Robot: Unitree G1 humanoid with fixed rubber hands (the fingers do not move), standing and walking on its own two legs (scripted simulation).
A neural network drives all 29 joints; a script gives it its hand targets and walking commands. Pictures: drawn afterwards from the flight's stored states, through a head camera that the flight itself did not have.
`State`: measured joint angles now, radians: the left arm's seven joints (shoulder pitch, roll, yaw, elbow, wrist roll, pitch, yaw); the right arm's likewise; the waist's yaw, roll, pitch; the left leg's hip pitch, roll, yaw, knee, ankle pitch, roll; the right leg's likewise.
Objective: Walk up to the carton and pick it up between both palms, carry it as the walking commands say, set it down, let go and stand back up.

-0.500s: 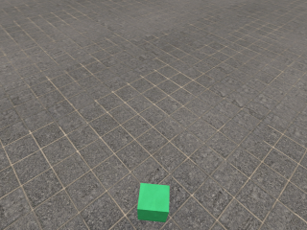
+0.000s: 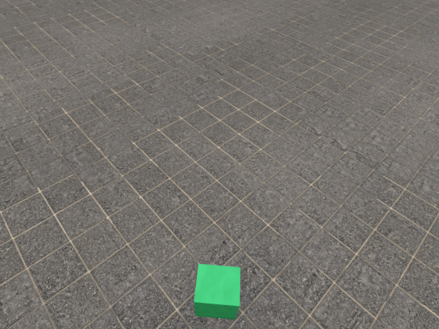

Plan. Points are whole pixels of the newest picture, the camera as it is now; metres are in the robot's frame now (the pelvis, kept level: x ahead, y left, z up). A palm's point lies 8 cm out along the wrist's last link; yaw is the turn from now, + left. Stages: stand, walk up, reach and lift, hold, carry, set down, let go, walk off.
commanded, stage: stand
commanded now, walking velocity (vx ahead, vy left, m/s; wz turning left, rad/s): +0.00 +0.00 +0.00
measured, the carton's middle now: (217, 292) +0.40 -0.02 -0.68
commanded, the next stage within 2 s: reach and lift in 0.40 s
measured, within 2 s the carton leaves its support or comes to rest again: neither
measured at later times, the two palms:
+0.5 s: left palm out of the picture +0.07 +0.24 -0.15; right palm out of the picture +0.07 -0.25 -0.14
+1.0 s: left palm out of the picture +0.15 +0.20 -0.19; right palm out of the picture +0.15 -0.22 -0.19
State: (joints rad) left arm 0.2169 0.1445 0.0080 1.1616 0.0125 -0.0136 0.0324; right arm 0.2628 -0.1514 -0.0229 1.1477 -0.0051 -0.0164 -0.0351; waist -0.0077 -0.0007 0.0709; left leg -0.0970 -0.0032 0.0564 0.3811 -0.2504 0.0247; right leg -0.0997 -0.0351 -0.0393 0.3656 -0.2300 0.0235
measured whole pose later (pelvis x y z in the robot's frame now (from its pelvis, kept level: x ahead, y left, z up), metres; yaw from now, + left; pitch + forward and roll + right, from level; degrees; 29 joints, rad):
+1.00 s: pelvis -0.07 -0.02 -0.07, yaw +1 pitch +20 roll +0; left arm -0.10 0.17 0.09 0.50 0.02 0.41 -0.05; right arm -0.06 -0.08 -0.13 0.41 -0.01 0.43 -0.02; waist -0.01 0.00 0.00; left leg -0.94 0.03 0.02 0.98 -0.38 0.00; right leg -0.93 -0.03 -0.06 0.96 -0.37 -0.01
